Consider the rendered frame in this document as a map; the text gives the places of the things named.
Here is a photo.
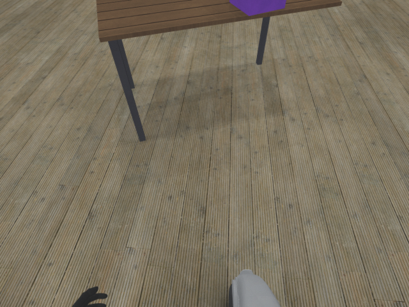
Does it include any table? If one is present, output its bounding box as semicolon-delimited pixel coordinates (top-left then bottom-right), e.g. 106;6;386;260
96;0;342;142

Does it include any robot right thigh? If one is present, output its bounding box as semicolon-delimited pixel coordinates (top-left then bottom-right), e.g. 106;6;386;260
232;274;281;307

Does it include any carton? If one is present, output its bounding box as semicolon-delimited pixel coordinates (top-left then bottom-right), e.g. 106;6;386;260
229;0;286;16

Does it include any right robot shin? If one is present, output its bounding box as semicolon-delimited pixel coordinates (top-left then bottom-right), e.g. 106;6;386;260
238;269;253;277

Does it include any left robot hand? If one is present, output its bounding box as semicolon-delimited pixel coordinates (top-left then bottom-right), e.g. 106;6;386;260
72;287;107;307

